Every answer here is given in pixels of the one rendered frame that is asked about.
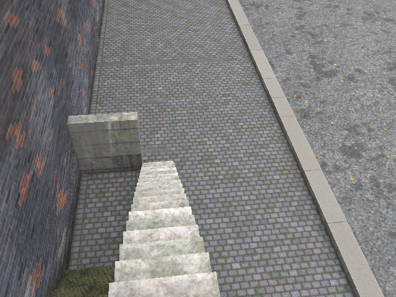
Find stairs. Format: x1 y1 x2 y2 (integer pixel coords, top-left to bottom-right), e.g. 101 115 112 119
108 161 220 297

